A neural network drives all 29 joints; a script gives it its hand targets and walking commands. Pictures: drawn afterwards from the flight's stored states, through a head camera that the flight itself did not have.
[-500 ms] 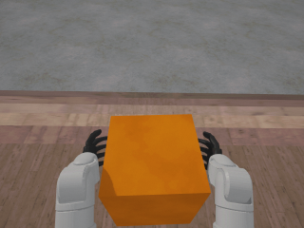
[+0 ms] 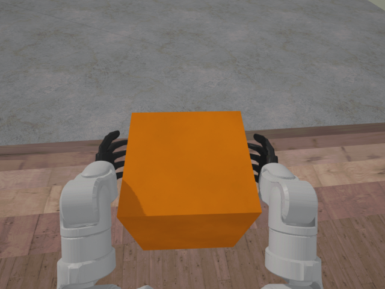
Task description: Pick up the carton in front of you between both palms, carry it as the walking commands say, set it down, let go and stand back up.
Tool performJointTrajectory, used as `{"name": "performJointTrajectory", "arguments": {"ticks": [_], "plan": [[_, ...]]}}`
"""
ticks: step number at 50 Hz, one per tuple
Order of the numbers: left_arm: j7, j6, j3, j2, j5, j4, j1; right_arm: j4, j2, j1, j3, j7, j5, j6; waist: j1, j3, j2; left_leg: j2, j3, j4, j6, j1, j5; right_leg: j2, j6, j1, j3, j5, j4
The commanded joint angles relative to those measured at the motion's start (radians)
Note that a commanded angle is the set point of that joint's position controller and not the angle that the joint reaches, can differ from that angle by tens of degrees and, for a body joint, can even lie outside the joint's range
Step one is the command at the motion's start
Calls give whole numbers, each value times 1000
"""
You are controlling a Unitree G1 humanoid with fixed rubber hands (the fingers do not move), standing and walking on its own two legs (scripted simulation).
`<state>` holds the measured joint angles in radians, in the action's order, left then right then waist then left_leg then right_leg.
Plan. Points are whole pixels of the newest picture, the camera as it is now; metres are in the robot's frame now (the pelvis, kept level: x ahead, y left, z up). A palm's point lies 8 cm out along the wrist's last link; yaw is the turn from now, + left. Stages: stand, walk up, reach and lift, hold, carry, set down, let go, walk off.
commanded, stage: carry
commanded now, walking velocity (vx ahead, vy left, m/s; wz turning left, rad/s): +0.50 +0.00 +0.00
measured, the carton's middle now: (187, 186) +0.31 +0.00 +0.04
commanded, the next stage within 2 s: none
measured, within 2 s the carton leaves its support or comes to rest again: neither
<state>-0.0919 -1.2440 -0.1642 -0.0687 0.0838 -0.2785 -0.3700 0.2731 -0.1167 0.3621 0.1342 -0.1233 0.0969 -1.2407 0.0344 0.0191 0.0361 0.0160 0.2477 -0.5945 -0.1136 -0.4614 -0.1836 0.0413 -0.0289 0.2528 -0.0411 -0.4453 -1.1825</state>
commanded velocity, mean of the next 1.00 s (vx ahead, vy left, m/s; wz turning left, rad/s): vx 0.50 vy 0.00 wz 0.00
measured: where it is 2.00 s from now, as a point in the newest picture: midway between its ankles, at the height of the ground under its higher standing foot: (164, 159)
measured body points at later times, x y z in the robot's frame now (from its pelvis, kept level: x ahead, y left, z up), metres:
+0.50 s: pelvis +0.30 -0.02 +0.00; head +0.36 -0.02 +0.44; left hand +0.66 +0.17 +0.08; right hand +0.69 -0.13 +0.08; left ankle +0.18 +0.09 -0.61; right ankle +0.35 -0.08 -0.72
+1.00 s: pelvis +0.65 +0.04 -0.19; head +0.64 +0.05 +0.26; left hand +1.03 +0.17 -0.05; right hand +1.01 -0.13 -0.05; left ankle +0.63 +0.06 -0.87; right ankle +0.63 -0.11 -0.77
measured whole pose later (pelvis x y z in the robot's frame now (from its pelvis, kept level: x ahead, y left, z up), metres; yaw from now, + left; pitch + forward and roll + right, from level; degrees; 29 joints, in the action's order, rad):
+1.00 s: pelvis +0.65 +0.04 -0.19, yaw +1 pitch +0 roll +0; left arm -0.12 -1.23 -0.23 0.02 0.08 0.24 -0.75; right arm -0.26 0.04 0.75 0.18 -0.12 0.01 -1.24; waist 0.09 0.04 0.01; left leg -0.12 0.11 -0.89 -0.17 -0.38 -0.50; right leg -0.01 -0.03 0.66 0.06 -0.43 -1.49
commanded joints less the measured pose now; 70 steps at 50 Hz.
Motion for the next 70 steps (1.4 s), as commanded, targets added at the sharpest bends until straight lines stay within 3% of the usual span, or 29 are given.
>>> {"name": "performJointTrajectory", "arguments": {"ticks": [1,15,19,20,21,23,25,28,32,36,39,41,42,43,44,45,46,47,48,49,55,59,60,61,62,63,64,67,70], "plan": [[219,-6,717,-858,-417,13,-628,42,-813,683,-704,262,-468,1,3,392,-82,323,-498,240,-101,569,228,30,-39,418,66,67,-213],[183,55,642,-988,-445,286,-968,-264,-902,986,-576,248,-464,56,1,323,-199,162,-145,118,-58,492,543,-43,-36,319,-113,385,494],[213,49,582,-1037,-443,347,-934,-271,-935,1020,-559,235,-447,49,-136,461,-82,112,-47,-401,37,330,693,-99,-47,-250,-187,553,568],[222,51,575,-1025,-431,370,-911,-283,-954,1003,-561,237,-442,43,-132,522,152,-8,-83,-659,69,130,210,91,-118,-391,156,761,598],[230,53,565,-1017,-437,374,-922,-295,-965,972,-540,235,-423,41,-119,576,387,-139,-172,-884,91,-156,-359,251,-287,-527,542,639,737],[247,59,603,-1100,-496,307,-985,-237,-979,1011,-536,217,-400,55,-124,494,118,-23,-320,-894,51,-358,-338,259,-300,-537,456,648,668],[247,71,650,-1148,-543,203,-1076,-183,-992,1040,-546,203,-401,65,-105,464,7,27,-321,-715,45,-356,-271,228,-238,-450,378,587,625],[231,78,685,-1129,-550,115,-1079,-127,-973,1005,-571,191,-401,76,-105,470,16,15,-277,-511,66,-279,-285,215,-254,-365,333,484,659],[214,84,707,-1064,-515,101,-959,-103,-931,924,-614,187,-393,78,-103,512,38,3,-221,-533,47,-329,-8,178,-219,-455,206,805,480],[208,76,681,-970,-461,188,-874,-159,-872,914,-626,205,-396,59,-146,379,-3,-13,-200,-75,79,-331,430,47,-143,-392,124,448,338],[221,64,653,-938,-448,304,-887,-254,-835,920,-603,218,-395,38,-64,278,89,-57,-101,64,75,191,704,21,-109,66,-1,212,320],[230,58,632,-943,-448,390,-898,-329,-818,916,-556,227,-394,36,54,399,64,-66,-40,-46,49,475,686,31,-34,117,-121,553,-48],[228,52,619,-938,-452,412,-933,-345,-810,939,-540,232,-401,33,118,395,-22,-31,-68,52,-1,537,593,15,-3,122,-143,701,-306],[222,50,594,-935,-443,438,-980,-344,-792,989,-500,239,-405,28,156,276,-125,70,-224,142,-69,514,501,-55,15,265,-87,212,-682],[205,36,545,-921,-418,455,-975,-397,-794,1008,-479,239,-409,17,97,198,-314,88,-274,-77,28,604,851,-155,-1,540,-3,-268,-760],[190,17,487,-888,-398,488,-970,-457,-795,1014,-456,238,-432,16,45,220,-303,210,-546,-19,-23,637,739,-94,-19,661,102,-135,-567],[177,11,463,-853,-376,477,-1017,-455,-844,1063,-466,243,-470,18,26,203,-191,240,-646,-9,-77,536,540,-42,-18,654,94,-103,-473],[166,13,434,-854,-355,493,-1022,-451,-883,1126,-470,251,-507,15,12,213,-52,191,-583,-77,-27,490,516,-28,-20,662,121,2,-381],[157,16,419,-880,-362,461,-1011,-425,-903,1138,-496,252,-532,28,8,338,-139,299,-809,-56,-122,447,357,-31,-17,665,134,-3,-386],[152,25,435,-909,-366,415,-1082,-385,-958,1230,-491,254,-564,40,12,297,-38,310,-821,-36,-159,321,377,-14,13,636,157,83,-243],[144,61,484,-1037,-389,359,-1000,-285,-1095,1170,-531,244,-611,69,55,370,-18,-23,-397,-353,3,249,217,-113,-20,415,-70,756,307],[150,85,562,-1066,-413,290,-955,-262,-1082,1016,-562,239,-547,107,33,382,-173,-21,-300,-513,-38,242,282,-139,-39,82,-118,836,637],[155,93,580,-1070,-412,285,-930,-271,-1068,993,-559,241,-528,118,-39,485,-184,31,-247,-719,0,167,528,-153,-59,-162,-162,903,499],[158,106,592,-1050,-409,316,-844,-261,-1048,968,-568,242,-517,122,-137,494,-58,32,-211,-930,57,53,682,-134,-86,-301,-103,798,593],[171,119,601,-1038,-401,314,-808,-280,-1023,954,-562,243,-490,132,-228,396,64,-44,-159,-1330,101,-132,132,-15,-182,-366,40,768,712],[175,131,593,-1009,-386,343,-825,-312,-1028,931,-558,245,-458,130,-197,431,183,-146,-252,-1395,108,-458,-526,108,-247,-612,278,1048,468],[186,133,612,-1030,-404,365,-816,-331,-972,872,-545,243,-410,133,-146,463,55,-76,-359,-1212,81,-519,-448,175,-301,-620,480,927,477],[228,175,722,-1126,-538,302,-954,-329,-905,784,-482,228,-325,177,-111,421,-110,-20,-385,-774,86,-521,-259,216,-337,-356,592,574,494],[246,222,775,-1199,-603,287,-1005,-273,-918,818,-500,218,-296,222,-94,419,-18,-30,-288,-683,74,-252,-27,175,-286,-152,510,789,439]]}}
